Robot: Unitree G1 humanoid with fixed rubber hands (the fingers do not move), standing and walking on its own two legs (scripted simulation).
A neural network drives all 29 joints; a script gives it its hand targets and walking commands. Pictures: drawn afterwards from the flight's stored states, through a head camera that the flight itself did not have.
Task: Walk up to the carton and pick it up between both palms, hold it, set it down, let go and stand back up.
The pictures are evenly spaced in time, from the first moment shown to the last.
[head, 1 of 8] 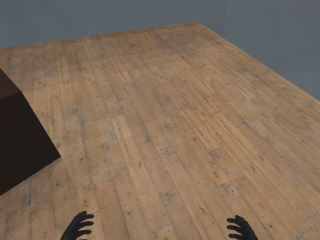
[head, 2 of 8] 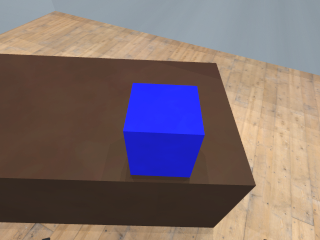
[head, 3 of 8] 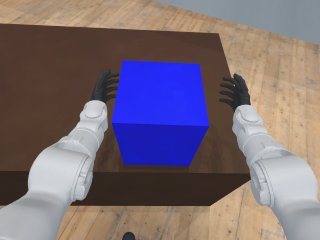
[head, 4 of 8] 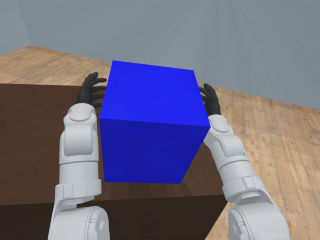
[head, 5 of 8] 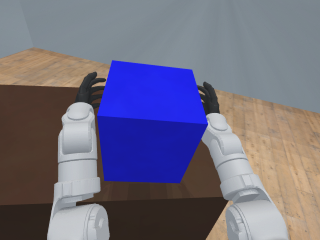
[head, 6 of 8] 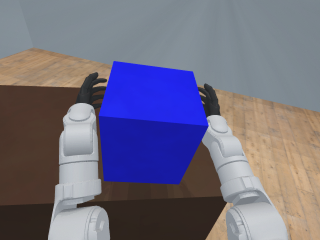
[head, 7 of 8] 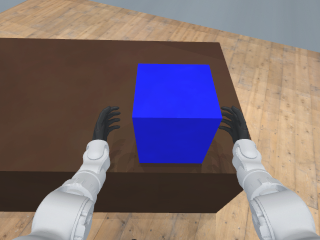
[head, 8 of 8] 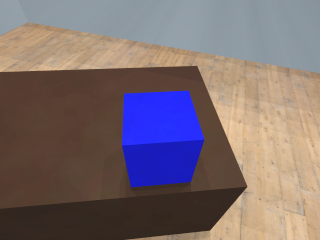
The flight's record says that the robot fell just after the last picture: no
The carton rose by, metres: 0.20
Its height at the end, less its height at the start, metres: +0.00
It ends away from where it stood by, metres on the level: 0.03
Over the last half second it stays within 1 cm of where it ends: yes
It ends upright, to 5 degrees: yes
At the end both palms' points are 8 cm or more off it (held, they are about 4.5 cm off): yes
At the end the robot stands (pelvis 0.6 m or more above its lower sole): yes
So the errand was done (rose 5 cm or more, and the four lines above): yes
